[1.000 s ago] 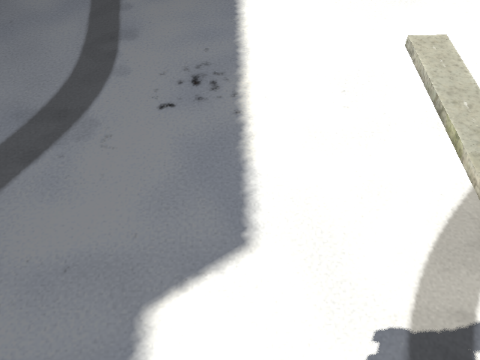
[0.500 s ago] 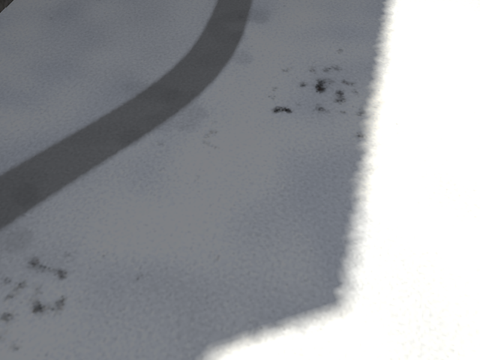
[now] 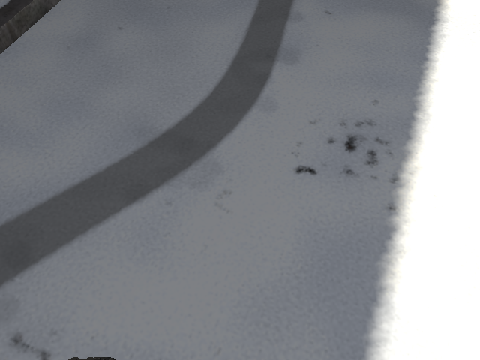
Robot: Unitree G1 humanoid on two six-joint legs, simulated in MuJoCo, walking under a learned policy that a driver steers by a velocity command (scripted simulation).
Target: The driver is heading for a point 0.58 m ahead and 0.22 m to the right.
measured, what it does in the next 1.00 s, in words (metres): steps on the spot, turning right: left foot, then right foot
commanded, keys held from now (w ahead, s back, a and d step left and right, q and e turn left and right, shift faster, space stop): e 0.80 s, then no key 0.20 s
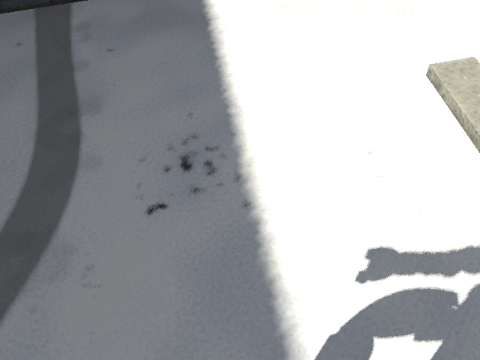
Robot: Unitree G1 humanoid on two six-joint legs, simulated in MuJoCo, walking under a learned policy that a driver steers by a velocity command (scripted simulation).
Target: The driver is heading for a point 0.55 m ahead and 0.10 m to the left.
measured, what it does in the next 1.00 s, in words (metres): steps on the spot: left foot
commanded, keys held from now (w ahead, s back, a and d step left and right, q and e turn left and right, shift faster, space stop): no key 1.00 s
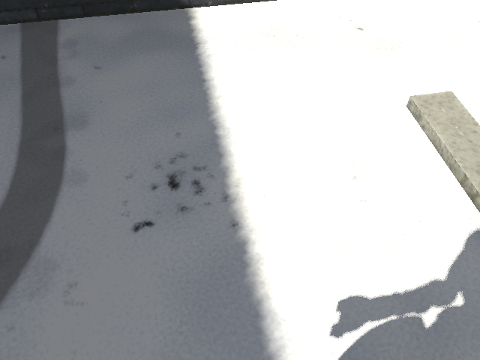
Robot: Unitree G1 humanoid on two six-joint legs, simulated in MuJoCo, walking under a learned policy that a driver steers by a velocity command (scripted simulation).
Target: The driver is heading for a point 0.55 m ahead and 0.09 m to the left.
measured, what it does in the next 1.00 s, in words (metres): walks ahead: left foot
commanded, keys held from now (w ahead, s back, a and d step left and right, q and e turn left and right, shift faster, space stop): no key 0.26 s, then w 0.74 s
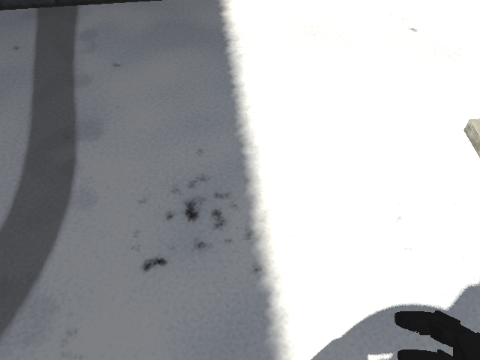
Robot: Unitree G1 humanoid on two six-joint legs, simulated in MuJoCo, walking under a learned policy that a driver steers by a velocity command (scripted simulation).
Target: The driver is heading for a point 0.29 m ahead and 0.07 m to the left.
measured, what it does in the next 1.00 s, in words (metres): walks ahead: right foot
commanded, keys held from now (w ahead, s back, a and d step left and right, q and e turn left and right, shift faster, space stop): w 0.10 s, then no key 0.90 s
